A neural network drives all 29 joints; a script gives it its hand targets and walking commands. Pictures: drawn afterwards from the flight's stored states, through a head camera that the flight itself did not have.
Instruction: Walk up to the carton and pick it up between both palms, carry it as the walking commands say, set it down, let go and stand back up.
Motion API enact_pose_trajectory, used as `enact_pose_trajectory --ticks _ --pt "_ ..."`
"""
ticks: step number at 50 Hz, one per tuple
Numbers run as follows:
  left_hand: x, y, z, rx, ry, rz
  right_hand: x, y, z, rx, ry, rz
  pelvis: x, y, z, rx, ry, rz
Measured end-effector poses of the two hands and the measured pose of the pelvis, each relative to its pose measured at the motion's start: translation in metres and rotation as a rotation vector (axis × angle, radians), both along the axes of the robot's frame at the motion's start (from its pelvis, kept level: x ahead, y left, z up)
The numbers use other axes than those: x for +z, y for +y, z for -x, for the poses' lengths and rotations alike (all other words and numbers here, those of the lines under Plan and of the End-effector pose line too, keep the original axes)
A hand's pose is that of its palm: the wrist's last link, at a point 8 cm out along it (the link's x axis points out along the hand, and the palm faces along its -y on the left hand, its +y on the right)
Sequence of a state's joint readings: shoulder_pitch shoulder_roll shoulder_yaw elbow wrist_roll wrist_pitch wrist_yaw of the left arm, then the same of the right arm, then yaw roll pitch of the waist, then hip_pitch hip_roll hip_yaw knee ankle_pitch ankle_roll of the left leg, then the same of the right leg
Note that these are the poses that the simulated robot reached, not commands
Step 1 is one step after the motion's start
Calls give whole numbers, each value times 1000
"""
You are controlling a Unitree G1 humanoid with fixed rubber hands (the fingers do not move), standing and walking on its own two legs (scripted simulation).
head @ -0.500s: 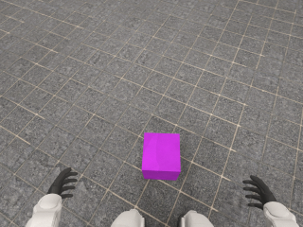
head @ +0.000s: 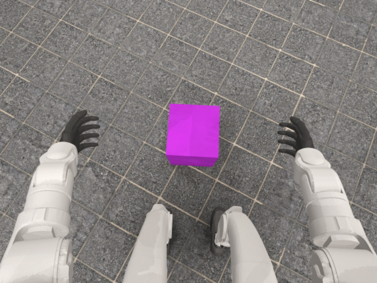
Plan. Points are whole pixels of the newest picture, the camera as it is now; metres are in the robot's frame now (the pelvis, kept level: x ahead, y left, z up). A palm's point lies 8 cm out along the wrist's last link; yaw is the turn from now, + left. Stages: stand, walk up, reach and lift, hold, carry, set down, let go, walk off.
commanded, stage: reach and lift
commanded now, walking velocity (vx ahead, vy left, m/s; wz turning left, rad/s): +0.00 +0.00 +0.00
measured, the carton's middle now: (193, 138) +0.52 +0.02 -0.58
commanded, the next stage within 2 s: none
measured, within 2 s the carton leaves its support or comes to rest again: neither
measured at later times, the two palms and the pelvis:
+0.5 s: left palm (110, 92) +0.51 +0.24 -0.12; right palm (276, 107) +0.49 -0.18 -0.13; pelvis -0.02 +0.03 -0.04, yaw -1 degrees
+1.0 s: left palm (126, 97) +0.54 +0.22 -0.20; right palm (261, 108) +0.52 -0.17 -0.22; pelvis -0.03 +0.01 -0.07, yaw +0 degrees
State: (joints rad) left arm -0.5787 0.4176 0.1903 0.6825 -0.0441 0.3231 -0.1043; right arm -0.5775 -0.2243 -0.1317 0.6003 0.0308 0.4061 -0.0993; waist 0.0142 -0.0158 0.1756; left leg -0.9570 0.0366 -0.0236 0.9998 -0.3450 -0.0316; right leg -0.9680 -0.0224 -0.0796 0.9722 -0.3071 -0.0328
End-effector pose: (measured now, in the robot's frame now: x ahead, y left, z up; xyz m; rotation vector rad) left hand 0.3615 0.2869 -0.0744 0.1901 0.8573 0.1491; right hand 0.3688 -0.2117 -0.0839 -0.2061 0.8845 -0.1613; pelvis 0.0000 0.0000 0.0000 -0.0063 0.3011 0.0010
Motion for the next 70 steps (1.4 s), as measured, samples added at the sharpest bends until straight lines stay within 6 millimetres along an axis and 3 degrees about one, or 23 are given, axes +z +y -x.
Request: enact_pose_trajectory --ticks 13,24,32,38,40,50,55,66,70 --pt "-34 -26 -78 1 -74 63 -33 26 -62 -23 -79 -62 -26 19 24 -15 196 4" --pt "-45 -48 -144 -7 -177 96 -47 32 -118 -35 -187 -90 -38 33 19 -22 343 -2" --pt "-69 -69 -178 -19 -223 115 -68 43 -154 -30 -251 -139 -39 32 17 -26 358 -9" --pt "-105 -73 -185 -13 -257 106 -104 43 -164 -36 -280 -132 -36 27 22 -24 215 -11" --pt "-114 -73 -184 -17 -266 103 -115 44 -160 -35 -276 -139 -42 24 20 -23 243 -9" --pt "-129 -65 -175 8 -226 102 -133 44 -152 -45 -246 -140 -71 11 31 -13 214 -15" --pt "-152 -72 -177 0 -234 110 -150 48 -156 -48 -262 -142 -106 8 44 -15 213 -14" --pt "-238 -78 -179 0 -230 90 -243 52 -151 -66 -232 -119 -197 13 62 -21 224 -6" --pt "-258 -77 -179 -3 -237 83 -263 45 -151 -76 -249 -95 -223 17 63 -18 217 2"
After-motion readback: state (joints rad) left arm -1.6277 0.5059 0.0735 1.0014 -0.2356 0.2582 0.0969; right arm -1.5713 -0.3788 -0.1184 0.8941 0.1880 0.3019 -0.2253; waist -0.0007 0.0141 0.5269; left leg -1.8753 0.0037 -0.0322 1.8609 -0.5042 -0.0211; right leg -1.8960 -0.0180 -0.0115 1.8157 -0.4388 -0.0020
